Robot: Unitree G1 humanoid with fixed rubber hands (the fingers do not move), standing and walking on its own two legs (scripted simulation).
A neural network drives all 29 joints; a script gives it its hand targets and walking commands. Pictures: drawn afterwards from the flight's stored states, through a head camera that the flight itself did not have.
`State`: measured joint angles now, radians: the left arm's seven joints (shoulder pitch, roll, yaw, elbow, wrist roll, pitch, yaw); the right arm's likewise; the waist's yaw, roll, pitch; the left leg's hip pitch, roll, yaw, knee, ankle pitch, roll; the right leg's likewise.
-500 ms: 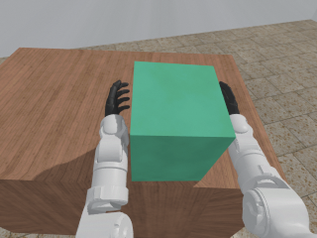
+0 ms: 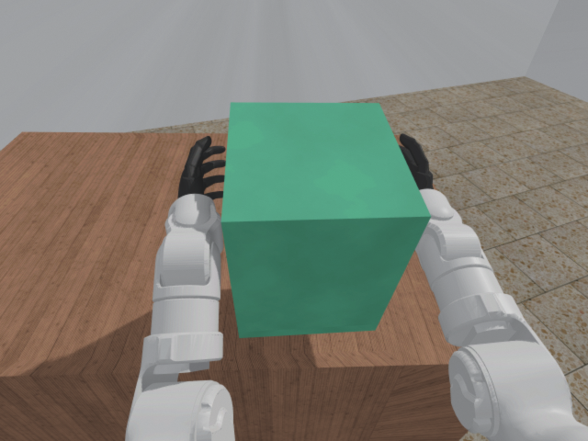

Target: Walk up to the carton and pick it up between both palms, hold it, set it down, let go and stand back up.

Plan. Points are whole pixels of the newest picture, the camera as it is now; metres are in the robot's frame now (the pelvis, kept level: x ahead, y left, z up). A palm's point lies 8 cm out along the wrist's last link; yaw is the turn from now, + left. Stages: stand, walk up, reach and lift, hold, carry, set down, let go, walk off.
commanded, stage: reach and lift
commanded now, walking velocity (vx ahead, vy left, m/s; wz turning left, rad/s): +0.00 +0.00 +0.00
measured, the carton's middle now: (307, 223) +0.38 -0.02 +0.15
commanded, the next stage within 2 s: hold in 1.56 s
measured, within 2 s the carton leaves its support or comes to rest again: neither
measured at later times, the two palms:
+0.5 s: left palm (192, 176) +0.38 +0.13 +0.23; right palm (424, 179) +0.37 -0.16 +0.22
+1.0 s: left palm (187, 150) +0.39 +0.13 +0.26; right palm (429, 149) +0.38 -0.16 +0.26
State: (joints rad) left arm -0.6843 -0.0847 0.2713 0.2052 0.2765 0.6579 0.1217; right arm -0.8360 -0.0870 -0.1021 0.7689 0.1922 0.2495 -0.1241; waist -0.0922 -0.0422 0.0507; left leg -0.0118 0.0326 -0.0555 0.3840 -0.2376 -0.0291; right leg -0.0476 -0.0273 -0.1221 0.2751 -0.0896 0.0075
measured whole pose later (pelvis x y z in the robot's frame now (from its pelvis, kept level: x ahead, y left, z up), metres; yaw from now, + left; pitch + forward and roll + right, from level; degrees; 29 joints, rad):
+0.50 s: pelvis -0.01 +0.01 +0.00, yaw -1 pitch -9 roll -2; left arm -0.78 -0.05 0.32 0.24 0.25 0.73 0.07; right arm -0.90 -0.10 -0.09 0.71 0.23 0.38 -0.19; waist -0.11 -0.01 0.04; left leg -0.01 0.03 -0.04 0.41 -0.25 -0.01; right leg -0.04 -0.03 -0.10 0.26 -0.07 0.02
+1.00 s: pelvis +0.00 +0.01 +0.00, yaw -2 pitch -6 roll -2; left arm -0.91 0.01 0.36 0.42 0.22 0.76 0.05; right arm -1.05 -0.14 -0.06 0.84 0.28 0.46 -0.24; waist -0.10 0.01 -0.05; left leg -0.06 0.03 -0.03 0.42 -0.25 -0.01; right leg -0.10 -0.03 -0.09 0.28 -0.07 0.02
